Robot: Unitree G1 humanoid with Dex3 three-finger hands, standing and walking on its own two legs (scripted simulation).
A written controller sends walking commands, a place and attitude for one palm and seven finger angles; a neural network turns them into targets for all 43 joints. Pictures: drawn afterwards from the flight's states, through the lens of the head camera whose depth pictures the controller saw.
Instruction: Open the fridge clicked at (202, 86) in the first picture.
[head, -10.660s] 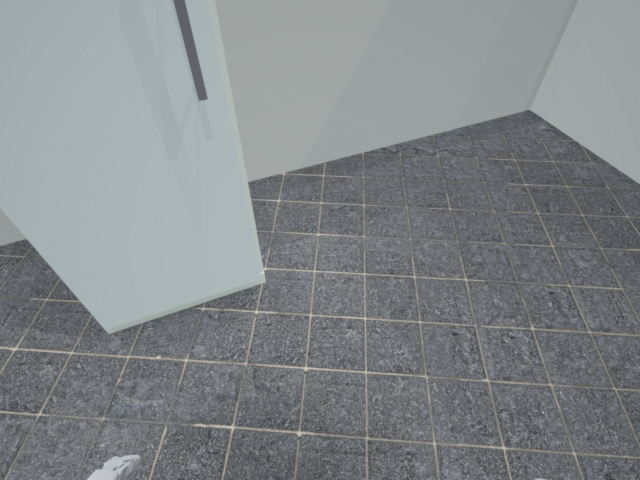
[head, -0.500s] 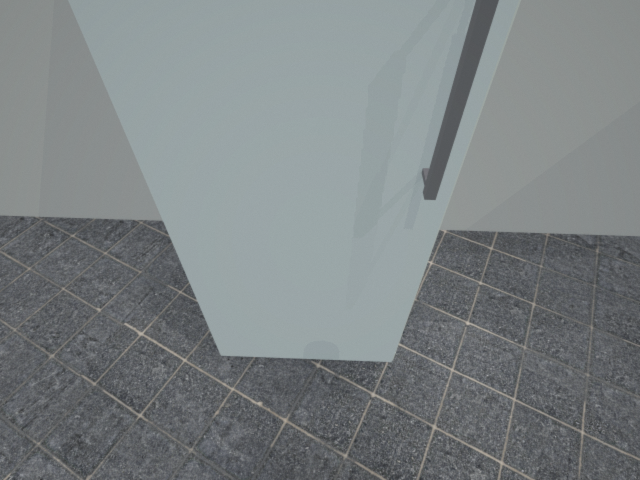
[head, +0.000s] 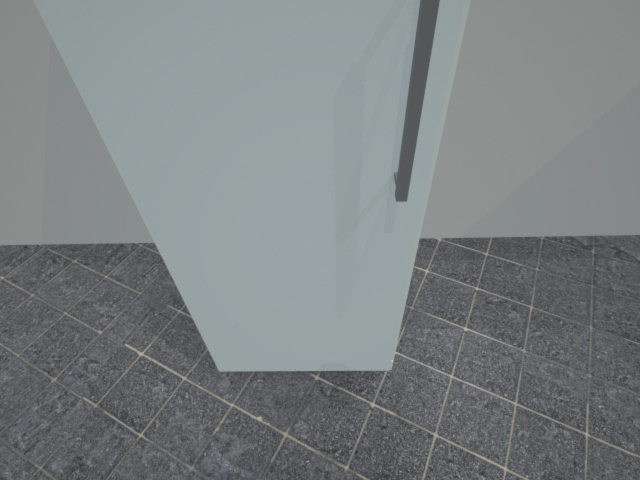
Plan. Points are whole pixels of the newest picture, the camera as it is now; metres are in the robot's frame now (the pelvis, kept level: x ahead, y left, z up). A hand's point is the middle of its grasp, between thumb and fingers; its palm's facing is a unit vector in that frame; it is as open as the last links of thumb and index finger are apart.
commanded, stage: look again from close up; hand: right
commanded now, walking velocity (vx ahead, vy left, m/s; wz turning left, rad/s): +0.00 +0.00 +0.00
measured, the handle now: (411, 99) +0.55 -0.10 +0.23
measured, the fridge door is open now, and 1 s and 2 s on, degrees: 0 0 0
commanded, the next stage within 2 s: none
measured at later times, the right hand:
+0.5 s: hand out of the picture -0.03 -0.17 -0.18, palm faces +0.02 +0.98 -0.18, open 7.4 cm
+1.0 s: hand out of the picture -0.02 -0.14 -0.18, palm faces +0.02 +0.99 -0.14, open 7.4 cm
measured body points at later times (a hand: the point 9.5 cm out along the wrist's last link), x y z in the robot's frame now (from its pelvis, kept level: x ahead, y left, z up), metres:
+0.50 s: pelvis +0.00 +0.00 +0.00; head -0.01 -0.01 +0.45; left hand +0.02 +0.24 -0.14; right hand -0.03 -0.22 -0.16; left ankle +0.01 +0.14 -0.74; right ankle +0.07 -0.07 -0.74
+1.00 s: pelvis +0.00 +0.02 +0.00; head +0.00 +0.00 +0.45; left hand +0.00 +0.24 -0.15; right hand -0.02 -0.19 -0.16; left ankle +0.01 +0.14 -0.74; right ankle +0.07 -0.07 -0.74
